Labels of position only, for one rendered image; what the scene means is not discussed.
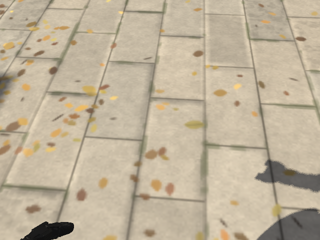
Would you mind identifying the left robot hand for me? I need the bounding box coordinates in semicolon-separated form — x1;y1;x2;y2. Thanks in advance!
20;221;74;240

